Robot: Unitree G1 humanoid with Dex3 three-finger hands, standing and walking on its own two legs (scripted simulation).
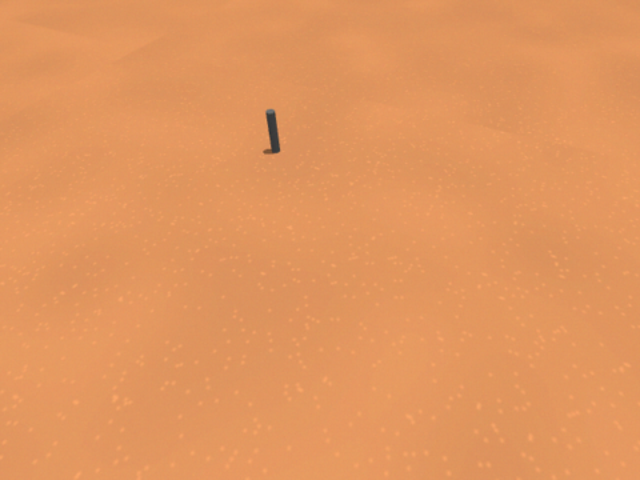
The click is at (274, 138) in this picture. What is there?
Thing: slim round
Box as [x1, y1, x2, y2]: [266, 109, 279, 152]
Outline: 268,109 266,110 271,148 273,152 278,152 279,145 274,110
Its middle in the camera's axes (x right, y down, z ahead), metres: -0.24 -0.59 +2.04
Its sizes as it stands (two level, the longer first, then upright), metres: 0.046 0.046 0.238
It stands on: the floor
